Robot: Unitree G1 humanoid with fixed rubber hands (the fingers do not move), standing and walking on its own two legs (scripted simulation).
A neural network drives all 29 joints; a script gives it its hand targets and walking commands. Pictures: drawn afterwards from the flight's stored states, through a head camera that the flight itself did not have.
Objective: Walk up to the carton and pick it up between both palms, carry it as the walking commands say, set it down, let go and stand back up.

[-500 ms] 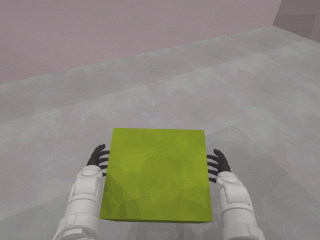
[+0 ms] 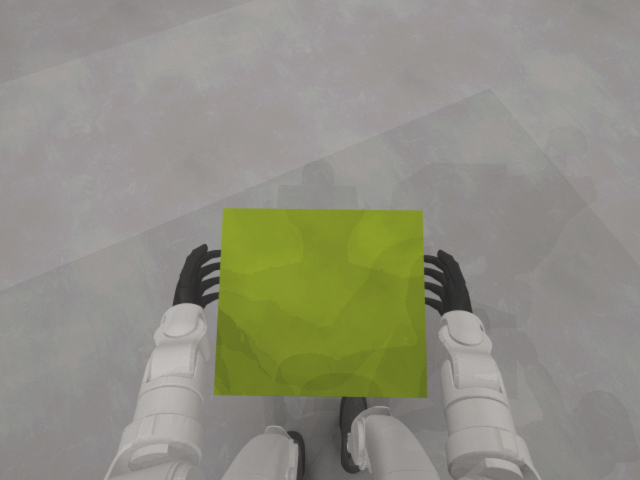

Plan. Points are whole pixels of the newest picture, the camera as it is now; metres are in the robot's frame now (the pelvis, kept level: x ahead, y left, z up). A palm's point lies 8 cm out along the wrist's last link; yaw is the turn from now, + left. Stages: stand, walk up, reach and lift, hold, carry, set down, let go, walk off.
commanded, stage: set down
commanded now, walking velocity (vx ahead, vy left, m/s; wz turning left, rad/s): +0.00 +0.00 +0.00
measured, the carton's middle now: (321, 299) +0.35 +0.01 -0.16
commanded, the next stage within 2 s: none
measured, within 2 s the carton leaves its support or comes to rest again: neither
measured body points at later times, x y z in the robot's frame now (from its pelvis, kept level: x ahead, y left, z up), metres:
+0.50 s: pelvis -0.04 -0.02 -0.09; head +0.19 -0.03 +0.29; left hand +0.39 +0.18 -0.17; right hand +0.37 -0.17 -0.20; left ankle -0.01 +0.09 -0.71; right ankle +0.10 -0.07 -0.71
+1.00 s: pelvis -0.06 -0.01 -0.17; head +0.21 -0.02 +0.19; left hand +0.41 +0.19 -0.26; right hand +0.39 -0.16 -0.28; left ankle -0.01 +0.09 -0.71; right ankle +0.09 -0.07 -0.71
